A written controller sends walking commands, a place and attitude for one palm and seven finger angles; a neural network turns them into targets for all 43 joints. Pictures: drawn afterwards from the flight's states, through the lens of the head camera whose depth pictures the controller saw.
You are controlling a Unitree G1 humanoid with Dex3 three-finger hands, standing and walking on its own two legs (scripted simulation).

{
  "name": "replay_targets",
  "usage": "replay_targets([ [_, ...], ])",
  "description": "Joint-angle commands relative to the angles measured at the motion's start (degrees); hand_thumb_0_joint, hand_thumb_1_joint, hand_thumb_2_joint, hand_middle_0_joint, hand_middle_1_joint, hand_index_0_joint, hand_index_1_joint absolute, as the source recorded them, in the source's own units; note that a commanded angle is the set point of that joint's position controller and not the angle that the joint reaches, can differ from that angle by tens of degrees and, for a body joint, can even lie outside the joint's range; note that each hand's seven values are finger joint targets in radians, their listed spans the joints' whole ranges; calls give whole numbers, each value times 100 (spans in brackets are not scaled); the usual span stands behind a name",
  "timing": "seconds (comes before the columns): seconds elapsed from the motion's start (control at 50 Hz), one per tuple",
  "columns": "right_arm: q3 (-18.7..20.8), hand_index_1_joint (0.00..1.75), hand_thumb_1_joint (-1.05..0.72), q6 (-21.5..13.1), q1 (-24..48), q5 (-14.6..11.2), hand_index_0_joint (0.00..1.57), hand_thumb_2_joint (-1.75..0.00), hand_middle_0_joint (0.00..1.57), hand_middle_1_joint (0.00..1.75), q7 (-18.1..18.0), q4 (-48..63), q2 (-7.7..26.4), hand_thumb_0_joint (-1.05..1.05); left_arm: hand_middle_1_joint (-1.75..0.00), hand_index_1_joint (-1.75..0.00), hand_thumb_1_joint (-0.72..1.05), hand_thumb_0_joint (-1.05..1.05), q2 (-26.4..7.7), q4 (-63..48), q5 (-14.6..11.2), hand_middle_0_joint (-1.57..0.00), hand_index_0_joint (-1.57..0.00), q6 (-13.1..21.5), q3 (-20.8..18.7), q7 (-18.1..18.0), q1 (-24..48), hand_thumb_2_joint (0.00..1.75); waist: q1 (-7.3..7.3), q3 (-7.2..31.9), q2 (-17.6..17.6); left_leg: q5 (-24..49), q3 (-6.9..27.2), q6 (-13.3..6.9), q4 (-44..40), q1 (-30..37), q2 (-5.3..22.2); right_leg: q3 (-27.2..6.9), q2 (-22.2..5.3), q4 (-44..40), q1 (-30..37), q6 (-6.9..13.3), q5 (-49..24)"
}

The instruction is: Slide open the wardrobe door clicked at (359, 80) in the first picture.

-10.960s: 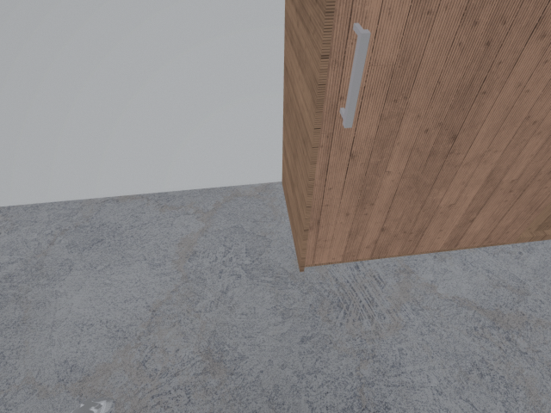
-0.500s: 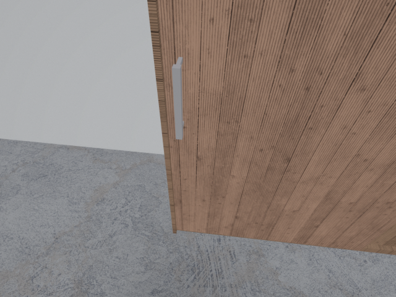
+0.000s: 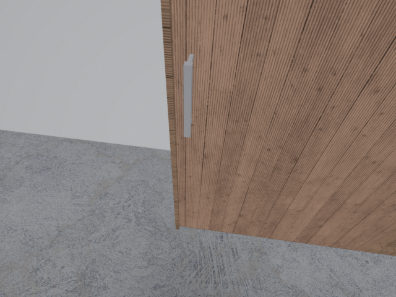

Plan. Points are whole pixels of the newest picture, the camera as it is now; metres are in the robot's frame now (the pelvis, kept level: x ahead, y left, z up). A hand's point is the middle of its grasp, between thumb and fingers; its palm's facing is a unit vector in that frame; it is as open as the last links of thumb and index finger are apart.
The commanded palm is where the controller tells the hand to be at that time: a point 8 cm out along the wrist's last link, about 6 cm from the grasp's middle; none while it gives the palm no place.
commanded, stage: look again from close up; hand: left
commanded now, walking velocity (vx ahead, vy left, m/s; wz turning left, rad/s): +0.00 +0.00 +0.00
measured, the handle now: (189, 99) +0.56 +0.07 +0.11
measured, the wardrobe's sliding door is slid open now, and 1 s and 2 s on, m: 0.00 0.00 0.00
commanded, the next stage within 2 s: shuffle to correct the standing spot in 1.44 s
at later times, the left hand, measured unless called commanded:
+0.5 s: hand out of the picture -0.01 +0.16 -0.18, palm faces +0.04 -0.99 -0.15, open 7.4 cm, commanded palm none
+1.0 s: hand out of the picture -0.01 +0.15 -0.18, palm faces +0.05 -0.99 -0.13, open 7.4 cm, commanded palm none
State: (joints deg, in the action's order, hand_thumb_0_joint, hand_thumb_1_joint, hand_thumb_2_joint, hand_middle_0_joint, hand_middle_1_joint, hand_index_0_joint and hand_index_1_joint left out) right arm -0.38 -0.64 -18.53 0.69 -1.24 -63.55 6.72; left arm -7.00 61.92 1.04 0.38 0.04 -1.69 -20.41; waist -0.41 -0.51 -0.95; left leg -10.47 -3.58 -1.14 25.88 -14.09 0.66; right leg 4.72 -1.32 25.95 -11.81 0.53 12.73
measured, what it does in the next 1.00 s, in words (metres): stands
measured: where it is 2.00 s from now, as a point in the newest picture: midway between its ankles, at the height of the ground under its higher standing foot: outside the picture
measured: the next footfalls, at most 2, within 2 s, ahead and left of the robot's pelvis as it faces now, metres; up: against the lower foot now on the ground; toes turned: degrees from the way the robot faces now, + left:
none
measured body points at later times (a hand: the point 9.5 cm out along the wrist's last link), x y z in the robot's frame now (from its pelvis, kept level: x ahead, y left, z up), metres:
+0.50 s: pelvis +0.01 +0.00 +0.00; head +0.01 +0.01 +0.45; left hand -0.01 +0.21 -0.16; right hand +0.00 -0.21 -0.16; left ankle +0.04 +0.11 -0.74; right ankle +0.01 -0.11 -0.74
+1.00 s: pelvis +0.01 +0.00 +0.00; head +0.02 +0.01 +0.45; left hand -0.01 +0.20 -0.16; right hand +0.00 -0.21 -0.16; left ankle +0.04 +0.11 -0.74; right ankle +0.01 -0.11 -0.74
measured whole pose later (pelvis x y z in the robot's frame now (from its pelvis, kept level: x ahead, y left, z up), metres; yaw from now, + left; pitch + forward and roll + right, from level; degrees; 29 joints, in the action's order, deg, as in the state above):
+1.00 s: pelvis +0.01 +0.00 +0.00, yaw +0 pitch -1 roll +0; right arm -0.3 -0.9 -17.9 0.6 -1.4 -64.8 6.4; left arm -6.3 62.7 1.1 0.8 0.2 -1.8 -20.4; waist -0.5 -1.2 -1.3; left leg -10.7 -4.0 -1.3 24.0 -12.4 0.2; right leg 4.3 -1.6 24.5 -10.4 0.2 13.1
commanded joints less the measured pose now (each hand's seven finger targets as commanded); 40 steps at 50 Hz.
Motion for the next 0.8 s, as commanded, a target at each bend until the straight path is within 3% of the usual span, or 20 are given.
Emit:
replay_targets([
  [0.0, 103, 30, -90, -89, -343, 4, 20, -90, 20, 30, -32, 198, 550, 0, -30, -30, 90, 0, -442, -134, -8, -20, -20, 86, -67, -45, -439, 90, 26, -491, 98, -789, 670, -44, -803, -368, 525, -642, -446, -632, -188, 154, 290],
  [0.22, 95, 30, -90, -117, -286, -3, 20, -90, 20, 30, -39, 174, 550, 0, -30, -30, 90, 0, -443, -83, 2, -20, -20, 97, -64, -52, -475, 90, -1, -390, 93, -398, 639, -59, -832, -189, 543, -583, -473, -614, -26, 138, -82],
  [0.52, 87, 30, -90, -95, -298, -1, 20, -90, 20, 30, -36, 108, 517, 0, -30, -30, 90, 0, -437, -73, -2, -20, -20, 91, -59, -51, -474, 90, -6, -518, 92, -547, 629, -46, -869, -213, 509, -596, -472, -689, -90, 141, 100],
  [0.66, 81, 30, -90, -116, -338, -4, 20, -90, 20, 30, -41, 89, 483, 0, -30, -30, 90, 0, -417, -66, -11, -20, -20, 106, -61, -53, -475, 90, 2, -344, 81, -286, 601, -47, -803, -118, 492, -598, -490, -662, 15, 143, -44],
  [0.78, 80, 30, -90, -112, -320, -4, 20, -90, 20, 30, -45, 56, 450, 0, -30, -30, 90, 0, -396, -44, -12, -20, -20, 111, -54, -54, -497, 90, -7, -447, 47, -219, 561, -39, -768, -84, 479, -606, -497, -697, -55, 139, -45],
])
